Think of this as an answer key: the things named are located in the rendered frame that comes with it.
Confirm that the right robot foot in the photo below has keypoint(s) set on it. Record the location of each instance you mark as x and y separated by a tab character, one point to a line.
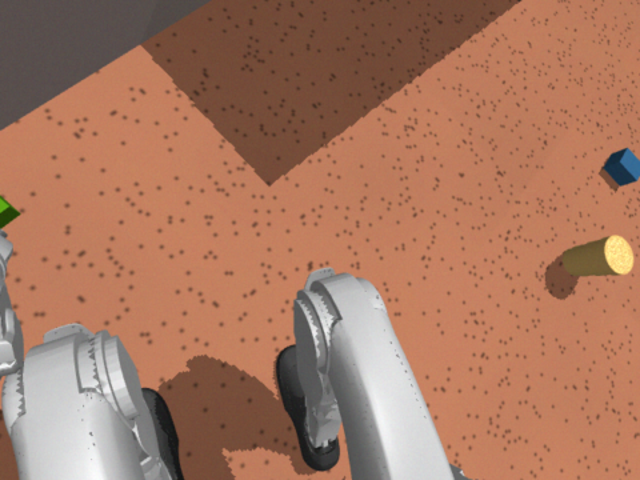
293	397

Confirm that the left robot arm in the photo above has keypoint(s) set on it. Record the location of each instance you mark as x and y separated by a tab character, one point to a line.
11	336

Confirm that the left robot foot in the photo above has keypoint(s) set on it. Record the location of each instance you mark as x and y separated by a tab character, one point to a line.
167	438

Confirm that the right robot hand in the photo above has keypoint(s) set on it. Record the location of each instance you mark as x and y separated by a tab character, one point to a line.
458	473

